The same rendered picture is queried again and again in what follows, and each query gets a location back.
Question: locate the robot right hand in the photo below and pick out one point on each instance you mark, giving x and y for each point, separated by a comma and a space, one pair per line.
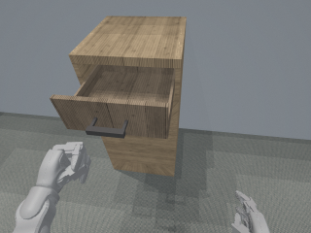
253, 220

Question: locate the drawer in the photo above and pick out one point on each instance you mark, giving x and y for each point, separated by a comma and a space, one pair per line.
115, 93

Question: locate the robot left hand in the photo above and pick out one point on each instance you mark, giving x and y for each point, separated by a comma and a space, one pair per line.
63, 164

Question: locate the handle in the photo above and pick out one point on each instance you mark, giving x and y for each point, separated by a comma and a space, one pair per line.
106, 131

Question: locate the robot left forearm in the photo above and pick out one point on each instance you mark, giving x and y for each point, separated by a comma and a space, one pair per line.
37, 211

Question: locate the cabinet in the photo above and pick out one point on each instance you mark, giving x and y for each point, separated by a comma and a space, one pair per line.
137, 41

